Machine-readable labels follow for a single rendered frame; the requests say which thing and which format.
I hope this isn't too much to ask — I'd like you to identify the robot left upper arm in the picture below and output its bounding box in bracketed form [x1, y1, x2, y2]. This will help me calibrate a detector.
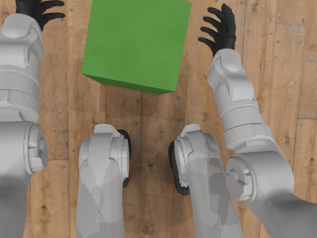
[0, 121, 49, 238]

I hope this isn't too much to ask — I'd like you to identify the robot left forearm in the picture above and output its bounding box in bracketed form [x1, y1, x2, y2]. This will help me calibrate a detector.
[0, 13, 45, 123]

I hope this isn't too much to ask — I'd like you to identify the right robot hand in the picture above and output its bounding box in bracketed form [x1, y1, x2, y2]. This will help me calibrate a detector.
[198, 3, 237, 58]

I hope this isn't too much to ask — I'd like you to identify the left robot hand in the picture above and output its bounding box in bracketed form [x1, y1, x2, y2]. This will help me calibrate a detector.
[15, 0, 65, 31]

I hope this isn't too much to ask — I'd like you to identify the robot right forearm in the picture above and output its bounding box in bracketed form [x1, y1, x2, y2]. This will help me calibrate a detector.
[207, 49, 294, 186]

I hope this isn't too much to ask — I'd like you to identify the robot shin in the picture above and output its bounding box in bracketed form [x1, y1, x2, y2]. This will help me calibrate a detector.
[78, 124, 126, 180]
[178, 123, 220, 187]

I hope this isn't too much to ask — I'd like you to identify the right robot shin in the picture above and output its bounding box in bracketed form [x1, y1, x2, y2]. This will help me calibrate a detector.
[178, 123, 220, 187]

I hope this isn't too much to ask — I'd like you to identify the robot right upper arm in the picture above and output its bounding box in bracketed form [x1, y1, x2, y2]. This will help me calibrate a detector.
[225, 151, 317, 238]

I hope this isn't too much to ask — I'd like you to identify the carton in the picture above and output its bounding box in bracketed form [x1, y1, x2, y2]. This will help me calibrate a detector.
[81, 0, 192, 94]

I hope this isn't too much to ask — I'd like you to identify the left robot shin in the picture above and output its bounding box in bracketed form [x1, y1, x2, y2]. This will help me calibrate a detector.
[78, 124, 126, 180]

